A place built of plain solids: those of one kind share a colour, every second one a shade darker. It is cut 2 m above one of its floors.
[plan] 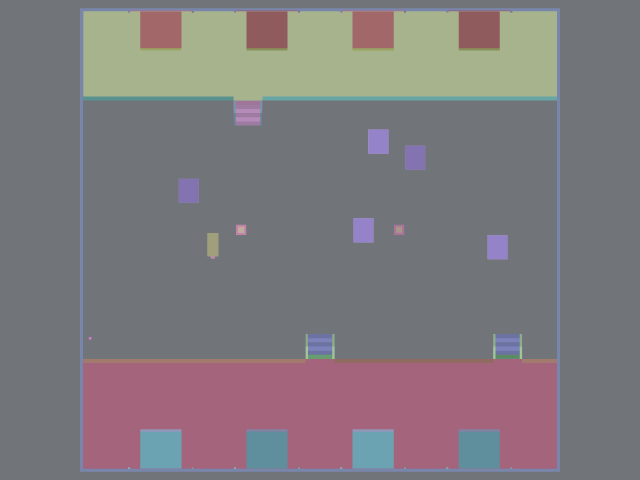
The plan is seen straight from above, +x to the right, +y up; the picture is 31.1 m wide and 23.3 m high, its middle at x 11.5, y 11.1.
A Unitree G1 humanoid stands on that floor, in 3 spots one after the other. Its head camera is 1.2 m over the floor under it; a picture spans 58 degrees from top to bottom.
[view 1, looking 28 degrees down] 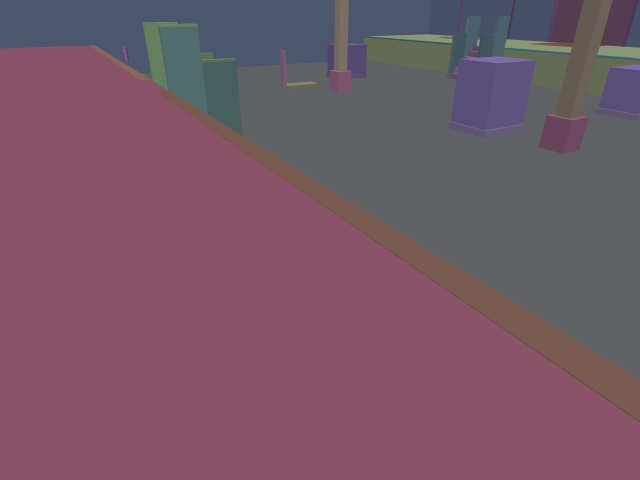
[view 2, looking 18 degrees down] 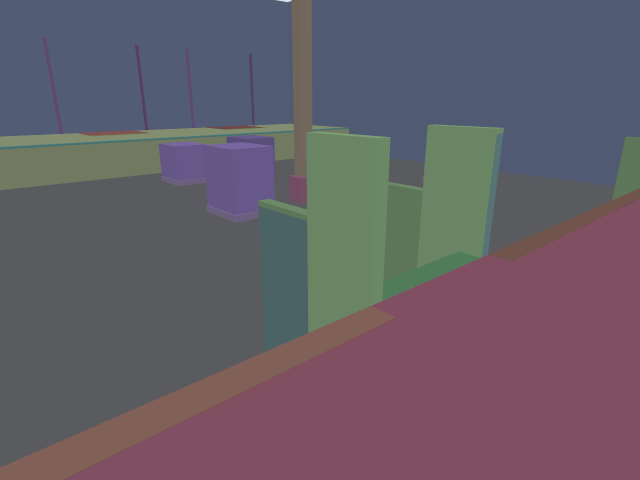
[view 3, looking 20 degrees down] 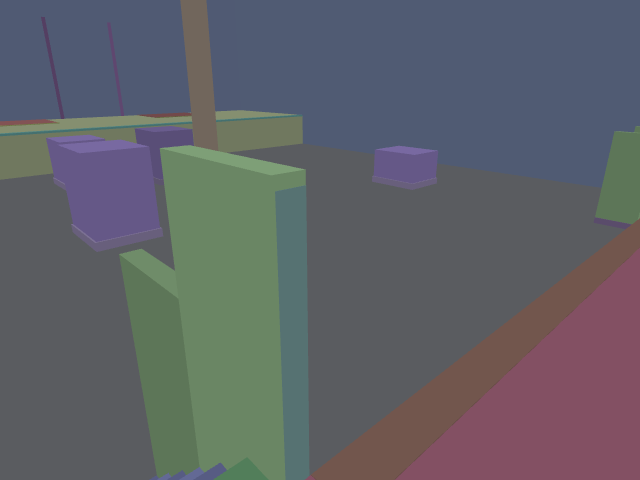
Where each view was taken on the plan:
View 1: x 20.01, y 3.72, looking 150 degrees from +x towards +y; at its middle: south_deck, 2.56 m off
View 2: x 9.00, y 3.72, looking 49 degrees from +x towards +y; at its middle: dock_south_cheek_whole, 2.89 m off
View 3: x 11.50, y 4.53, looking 47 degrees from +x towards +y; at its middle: ground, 6.72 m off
